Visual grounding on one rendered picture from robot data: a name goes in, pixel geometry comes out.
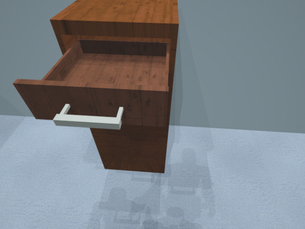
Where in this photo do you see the cabinet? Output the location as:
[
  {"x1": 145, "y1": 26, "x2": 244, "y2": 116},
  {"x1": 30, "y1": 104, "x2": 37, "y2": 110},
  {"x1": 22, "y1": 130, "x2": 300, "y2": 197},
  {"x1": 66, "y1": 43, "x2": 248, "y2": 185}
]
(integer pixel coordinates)
[{"x1": 50, "y1": 0, "x2": 179, "y2": 173}]

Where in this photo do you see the handle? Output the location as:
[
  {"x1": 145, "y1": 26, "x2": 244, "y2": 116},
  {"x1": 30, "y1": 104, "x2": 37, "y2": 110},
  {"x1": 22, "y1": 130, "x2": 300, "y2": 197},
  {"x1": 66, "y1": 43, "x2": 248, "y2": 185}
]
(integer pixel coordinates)
[{"x1": 53, "y1": 104, "x2": 123, "y2": 130}]

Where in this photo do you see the drawer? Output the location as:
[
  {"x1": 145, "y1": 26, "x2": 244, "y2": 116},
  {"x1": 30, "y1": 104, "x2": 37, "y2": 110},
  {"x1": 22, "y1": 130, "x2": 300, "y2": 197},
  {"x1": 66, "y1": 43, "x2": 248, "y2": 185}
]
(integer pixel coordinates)
[{"x1": 13, "y1": 39, "x2": 170, "y2": 127}]

